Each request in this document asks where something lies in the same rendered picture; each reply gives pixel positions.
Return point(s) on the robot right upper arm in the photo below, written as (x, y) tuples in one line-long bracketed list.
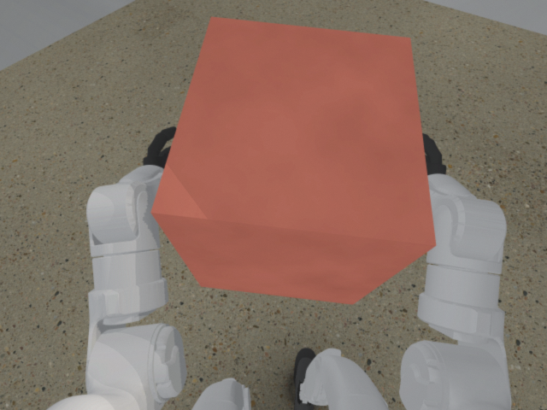
[(444, 376)]

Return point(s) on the right robot forearm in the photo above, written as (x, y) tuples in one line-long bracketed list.
[(461, 297)]

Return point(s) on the robot left upper arm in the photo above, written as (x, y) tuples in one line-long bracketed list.
[(132, 368)]

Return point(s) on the right robot thigh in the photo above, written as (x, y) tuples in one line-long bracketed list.
[(342, 385)]

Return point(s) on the left robot hand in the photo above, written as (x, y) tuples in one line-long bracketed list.
[(155, 156)]

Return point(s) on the right robot hand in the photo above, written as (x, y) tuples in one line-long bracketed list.
[(433, 158)]

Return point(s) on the carton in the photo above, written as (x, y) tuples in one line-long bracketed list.
[(298, 166)]

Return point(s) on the right robot shin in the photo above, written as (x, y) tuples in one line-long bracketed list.
[(304, 387)]

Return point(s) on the left robot forearm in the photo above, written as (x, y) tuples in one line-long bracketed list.
[(128, 283)]

